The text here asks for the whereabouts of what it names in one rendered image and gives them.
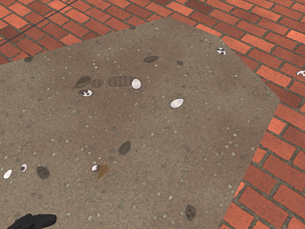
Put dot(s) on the left robot hand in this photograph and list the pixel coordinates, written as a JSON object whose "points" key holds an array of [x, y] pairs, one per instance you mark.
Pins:
{"points": [[30, 221]]}

